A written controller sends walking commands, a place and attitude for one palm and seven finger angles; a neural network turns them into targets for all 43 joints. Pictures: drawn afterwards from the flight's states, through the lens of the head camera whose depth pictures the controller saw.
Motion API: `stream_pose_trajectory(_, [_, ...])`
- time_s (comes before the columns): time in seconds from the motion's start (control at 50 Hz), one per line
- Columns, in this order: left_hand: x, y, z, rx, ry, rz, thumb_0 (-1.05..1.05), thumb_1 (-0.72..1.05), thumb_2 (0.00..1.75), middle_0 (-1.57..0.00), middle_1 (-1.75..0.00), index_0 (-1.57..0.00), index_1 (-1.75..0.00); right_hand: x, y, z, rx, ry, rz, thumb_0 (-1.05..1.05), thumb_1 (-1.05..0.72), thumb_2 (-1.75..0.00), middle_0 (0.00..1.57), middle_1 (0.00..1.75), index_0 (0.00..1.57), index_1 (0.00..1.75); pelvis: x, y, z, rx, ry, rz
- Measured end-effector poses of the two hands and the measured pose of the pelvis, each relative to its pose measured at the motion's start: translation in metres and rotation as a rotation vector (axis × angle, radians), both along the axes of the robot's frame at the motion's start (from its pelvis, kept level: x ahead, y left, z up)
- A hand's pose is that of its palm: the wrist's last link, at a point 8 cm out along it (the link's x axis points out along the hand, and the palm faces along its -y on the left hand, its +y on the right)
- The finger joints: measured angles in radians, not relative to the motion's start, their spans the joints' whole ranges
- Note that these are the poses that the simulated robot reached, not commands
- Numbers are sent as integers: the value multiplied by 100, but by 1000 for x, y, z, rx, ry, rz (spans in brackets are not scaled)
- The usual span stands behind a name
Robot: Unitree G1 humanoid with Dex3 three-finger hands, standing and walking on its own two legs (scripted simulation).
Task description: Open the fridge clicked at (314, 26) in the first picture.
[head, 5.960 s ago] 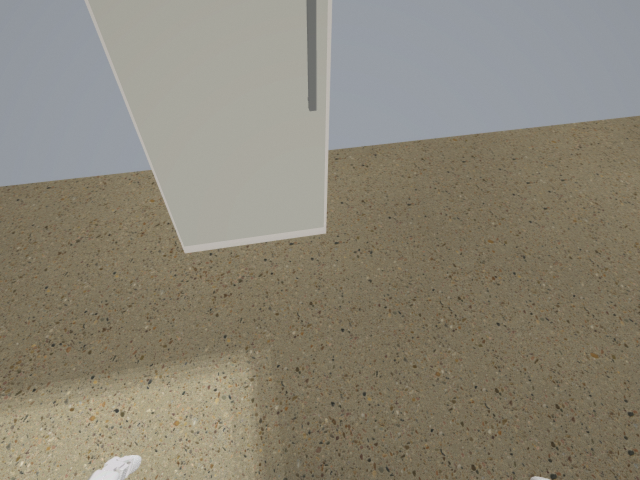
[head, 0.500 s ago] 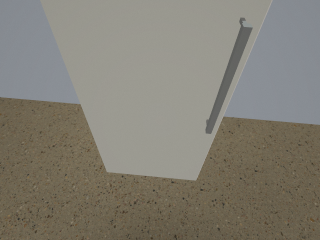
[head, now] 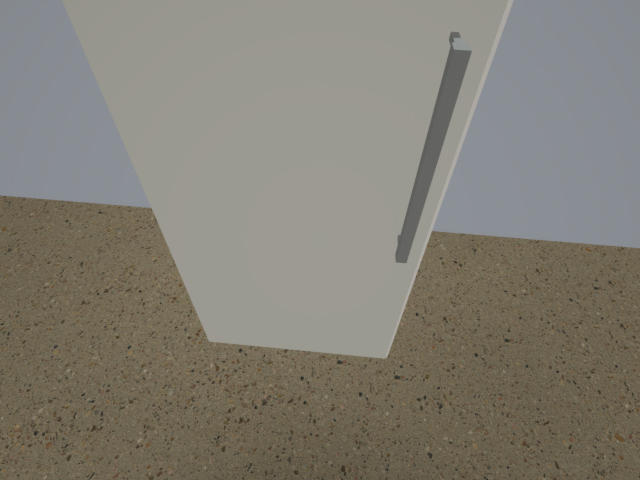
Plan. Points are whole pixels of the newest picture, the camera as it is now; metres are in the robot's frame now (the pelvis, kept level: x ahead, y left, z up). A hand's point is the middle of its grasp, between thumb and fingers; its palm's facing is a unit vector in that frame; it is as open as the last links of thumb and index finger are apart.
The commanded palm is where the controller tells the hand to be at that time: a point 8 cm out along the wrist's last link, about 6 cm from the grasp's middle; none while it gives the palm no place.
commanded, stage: look again from close up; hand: right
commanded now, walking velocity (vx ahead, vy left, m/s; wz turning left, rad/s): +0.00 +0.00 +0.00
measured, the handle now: (422, 170) +0.56 -0.13 +0.09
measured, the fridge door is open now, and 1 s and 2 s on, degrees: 0 0 0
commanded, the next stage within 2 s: shuffle to correct the standing spot in 1.04 s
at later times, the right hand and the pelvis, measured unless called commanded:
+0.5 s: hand out of the picture +0.03 -0.15 -0.17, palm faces +0.01 +0.98 -0.19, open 7.4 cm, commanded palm none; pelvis +0.02 +0.02 +0.00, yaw +0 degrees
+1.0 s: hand out of the picture +0.05 -0.16 -0.17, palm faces +0.00 +0.97 -0.22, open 7.4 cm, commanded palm none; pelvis +0.02 +0.04 +0.00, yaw +0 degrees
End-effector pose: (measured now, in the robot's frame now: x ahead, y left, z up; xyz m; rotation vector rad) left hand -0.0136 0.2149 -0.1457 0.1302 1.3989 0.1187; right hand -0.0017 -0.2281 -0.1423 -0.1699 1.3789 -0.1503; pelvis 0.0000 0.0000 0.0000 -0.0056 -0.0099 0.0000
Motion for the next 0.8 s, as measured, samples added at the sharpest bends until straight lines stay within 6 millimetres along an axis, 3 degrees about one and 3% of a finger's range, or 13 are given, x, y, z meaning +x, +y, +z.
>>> stream_pose_trajectory(0.16, [19, 13, 2, 23, -21, -9, 1, 91, 90, -20, -30, -20, -30, -3, 16, -4, 28, 27, -11, 0, -91, -90, 20, 30, 19, 30, 6, 6, 0, 0, -3, 2])
stream_pose_trajectory(0.4, [47, 29, 4, 39, -61, -24, 1, 92, 90, -20, -30, -19, -30, 14, 27, -4, 31, 2, -2, 0, -91, -90, 20, 30, 20, 30, 13, 17, 1, 0, -3, 4])
stream_pose_trajectory(0.8, [54, 49, 4, 42, -51, -30, 1, 91, 90, -20, -30, -20, -30, 43, 21, 4, -18, -53, 19, 0, -91, -90, 20, 30, 20, 30, 18, 32, 2, -3, -2, 4])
